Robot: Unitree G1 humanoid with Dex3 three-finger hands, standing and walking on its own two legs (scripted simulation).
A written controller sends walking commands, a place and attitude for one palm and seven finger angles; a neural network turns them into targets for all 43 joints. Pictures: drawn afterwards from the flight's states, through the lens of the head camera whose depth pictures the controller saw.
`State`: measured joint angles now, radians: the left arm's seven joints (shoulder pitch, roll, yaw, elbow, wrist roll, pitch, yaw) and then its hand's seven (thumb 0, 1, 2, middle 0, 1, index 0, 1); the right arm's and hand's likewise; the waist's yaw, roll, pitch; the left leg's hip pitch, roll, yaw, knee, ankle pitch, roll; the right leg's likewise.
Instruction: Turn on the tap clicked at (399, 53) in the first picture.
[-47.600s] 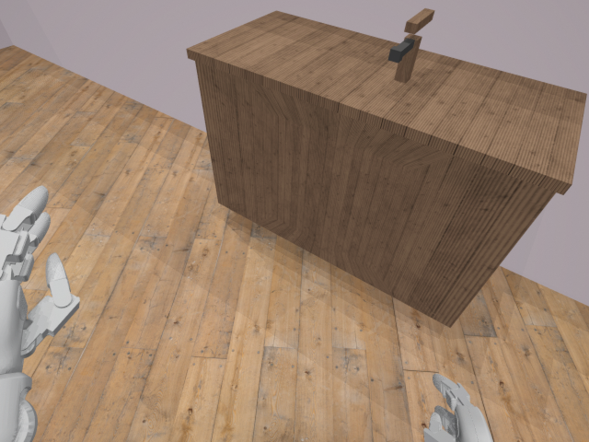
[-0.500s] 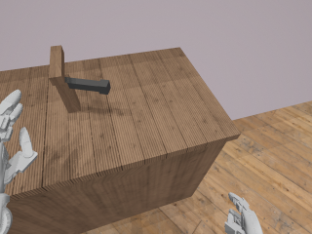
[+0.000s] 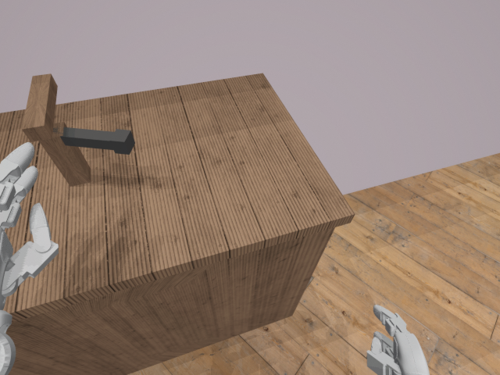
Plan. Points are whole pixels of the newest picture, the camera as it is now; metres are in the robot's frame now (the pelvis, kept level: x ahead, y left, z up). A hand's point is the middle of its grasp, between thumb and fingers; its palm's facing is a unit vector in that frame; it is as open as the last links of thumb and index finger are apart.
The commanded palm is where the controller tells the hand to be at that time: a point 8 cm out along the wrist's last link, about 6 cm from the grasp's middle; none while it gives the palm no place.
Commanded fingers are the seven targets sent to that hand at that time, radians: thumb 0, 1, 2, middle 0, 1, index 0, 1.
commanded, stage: shuffle to correct the standing spot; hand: left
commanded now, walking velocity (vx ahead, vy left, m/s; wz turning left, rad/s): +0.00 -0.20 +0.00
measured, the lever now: (122, 141) +0.43 +0.25 +0.13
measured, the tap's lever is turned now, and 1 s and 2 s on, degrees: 66 66 66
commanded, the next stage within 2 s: none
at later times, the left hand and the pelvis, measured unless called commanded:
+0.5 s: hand (45, 257) +0.21 +0.25 +0.17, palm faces +0.33 -0.84 -0.42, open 7.4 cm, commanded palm +0.15 +0.28 +0.18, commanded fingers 0.00 0.90 0.90 -0.20 -0.30 -0.20 -0.30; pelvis -0.01 +0.00 +0.00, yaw +1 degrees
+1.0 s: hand (45, 254) +0.21 +0.25 +0.17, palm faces +0.35 -0.84 -0.41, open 7.4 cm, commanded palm +0.15 +0.28 +0.18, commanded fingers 0.00 0.90 0.90 -0.20 -0.30 -0.20 -0.30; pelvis +0.00 +0.00 +0.00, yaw +1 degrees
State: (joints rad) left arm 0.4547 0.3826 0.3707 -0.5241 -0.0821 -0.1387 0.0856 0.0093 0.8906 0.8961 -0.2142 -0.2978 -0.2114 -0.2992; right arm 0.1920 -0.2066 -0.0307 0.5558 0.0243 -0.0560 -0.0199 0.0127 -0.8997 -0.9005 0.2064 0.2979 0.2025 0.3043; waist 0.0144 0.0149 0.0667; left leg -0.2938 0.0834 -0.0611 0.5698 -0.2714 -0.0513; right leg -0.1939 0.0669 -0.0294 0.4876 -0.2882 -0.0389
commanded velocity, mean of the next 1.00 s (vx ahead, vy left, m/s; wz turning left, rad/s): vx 0.00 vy -0.20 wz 0.00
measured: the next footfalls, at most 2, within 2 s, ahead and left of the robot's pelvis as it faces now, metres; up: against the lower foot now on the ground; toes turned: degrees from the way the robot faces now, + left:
none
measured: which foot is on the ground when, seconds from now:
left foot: down 0.00-1.00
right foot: down 0.00-1.00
